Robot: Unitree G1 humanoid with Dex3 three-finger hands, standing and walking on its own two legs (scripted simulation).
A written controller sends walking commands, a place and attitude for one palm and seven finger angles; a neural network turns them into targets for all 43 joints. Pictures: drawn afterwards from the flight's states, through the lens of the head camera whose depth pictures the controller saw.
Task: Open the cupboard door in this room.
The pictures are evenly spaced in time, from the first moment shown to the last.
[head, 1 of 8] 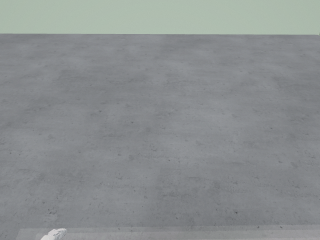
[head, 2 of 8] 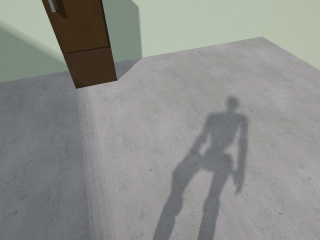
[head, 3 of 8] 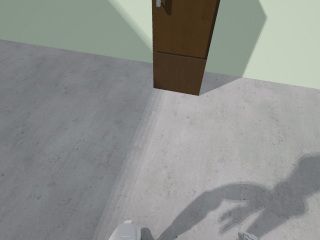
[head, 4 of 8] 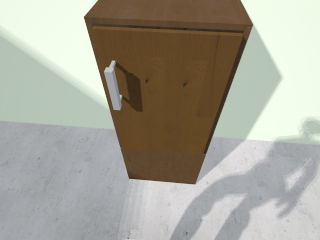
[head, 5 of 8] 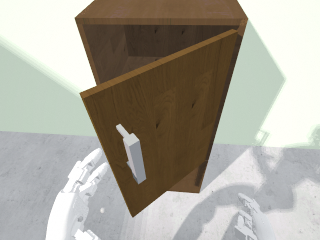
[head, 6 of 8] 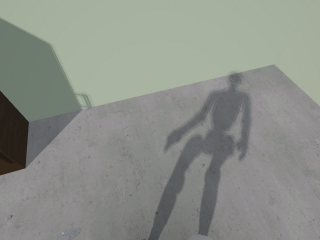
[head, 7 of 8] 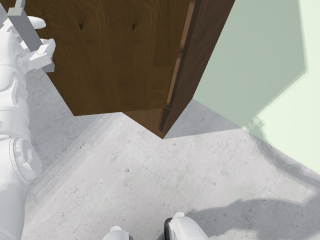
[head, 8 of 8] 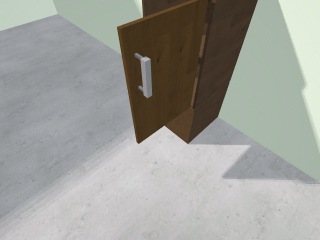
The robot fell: no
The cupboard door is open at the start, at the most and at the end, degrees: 0 88 88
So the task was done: yes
